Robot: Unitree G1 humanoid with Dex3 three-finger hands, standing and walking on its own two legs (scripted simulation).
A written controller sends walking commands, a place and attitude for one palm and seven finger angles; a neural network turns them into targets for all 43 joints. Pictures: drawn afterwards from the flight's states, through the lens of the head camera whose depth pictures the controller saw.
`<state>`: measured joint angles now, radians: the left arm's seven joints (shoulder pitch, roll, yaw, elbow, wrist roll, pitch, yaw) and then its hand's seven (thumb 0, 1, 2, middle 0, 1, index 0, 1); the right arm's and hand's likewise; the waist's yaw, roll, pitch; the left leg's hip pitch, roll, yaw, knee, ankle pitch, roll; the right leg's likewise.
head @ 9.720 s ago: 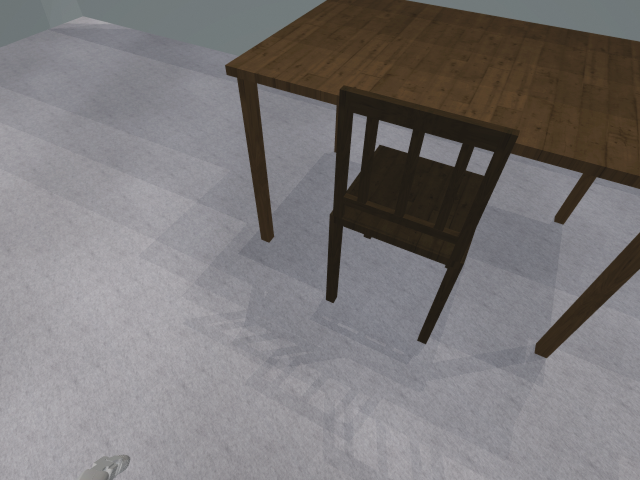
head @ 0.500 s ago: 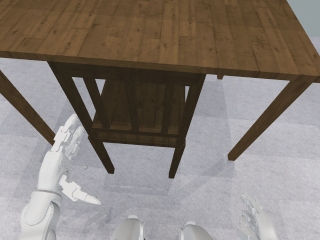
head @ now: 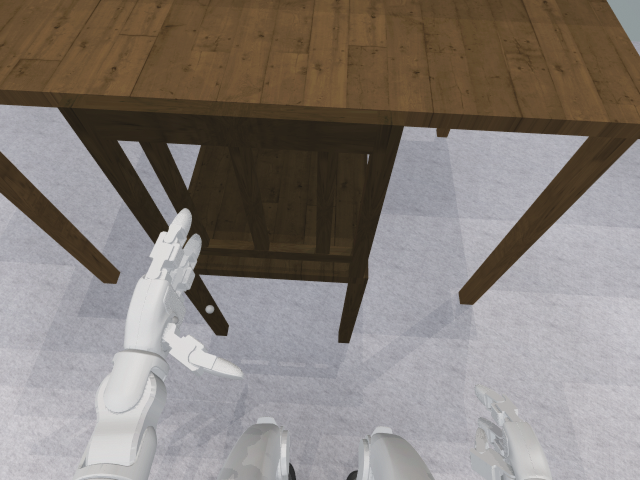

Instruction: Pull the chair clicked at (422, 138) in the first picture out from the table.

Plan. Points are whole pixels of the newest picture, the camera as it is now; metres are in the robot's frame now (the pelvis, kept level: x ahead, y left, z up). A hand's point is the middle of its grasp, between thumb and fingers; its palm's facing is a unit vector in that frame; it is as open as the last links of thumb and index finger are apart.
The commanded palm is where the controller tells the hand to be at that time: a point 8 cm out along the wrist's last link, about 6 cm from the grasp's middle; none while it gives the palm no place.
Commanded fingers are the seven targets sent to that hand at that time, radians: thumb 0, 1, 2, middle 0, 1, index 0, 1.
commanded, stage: aim the fingers beside a spindle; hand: left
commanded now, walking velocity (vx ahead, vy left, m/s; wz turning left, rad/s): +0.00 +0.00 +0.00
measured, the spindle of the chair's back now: (252, 203) +0.48 +0.12 -0.01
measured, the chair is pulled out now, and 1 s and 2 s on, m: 0.00 0.00 0.00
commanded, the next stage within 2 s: push the fingers through the gap in 1.60 s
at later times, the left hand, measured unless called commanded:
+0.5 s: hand (251, 289) +0.34 +0.10 +0.01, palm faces -0.07 -1.00 -0.02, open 16.9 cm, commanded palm +0.32 +0.15 +0.01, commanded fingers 0.00 -0.50 0.30 -0.06 -0.08 -0.06 -0.08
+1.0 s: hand (254, 301) +0.33 +0.09 +0.01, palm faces -0.08 -1.00 +0.00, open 16.9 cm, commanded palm +0.31 +0.15 +0.01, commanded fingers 0.00 -0.50 0.30 -0.06 -0.08 -0.06 -0.08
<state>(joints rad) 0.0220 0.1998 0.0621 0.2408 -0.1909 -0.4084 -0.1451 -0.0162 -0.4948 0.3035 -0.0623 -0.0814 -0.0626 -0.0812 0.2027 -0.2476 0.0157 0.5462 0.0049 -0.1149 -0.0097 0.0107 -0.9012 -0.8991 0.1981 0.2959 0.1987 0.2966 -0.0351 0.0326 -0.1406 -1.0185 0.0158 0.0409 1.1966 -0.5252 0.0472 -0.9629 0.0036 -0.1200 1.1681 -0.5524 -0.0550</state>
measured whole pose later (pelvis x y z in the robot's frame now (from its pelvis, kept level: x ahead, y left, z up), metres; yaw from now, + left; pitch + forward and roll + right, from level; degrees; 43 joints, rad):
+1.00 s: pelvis -0.01 +0.00 -0.01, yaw +0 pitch +21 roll -1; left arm -0.12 0.13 -0.03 0.40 -0.12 -0.48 -0.01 -0.02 -0.50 0.30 -0.06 -0.08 -0.06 -0.08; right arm 0.21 -0.25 0.00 0.56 0.00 -0.01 0.02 0.01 -0.90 -0.90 0.20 0.30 0.20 0.30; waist -0.05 0.03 -0.16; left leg -1.09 0.02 0.05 1.24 -0.53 0.04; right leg -1.04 0.00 -0.11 1.23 -0.56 -0.06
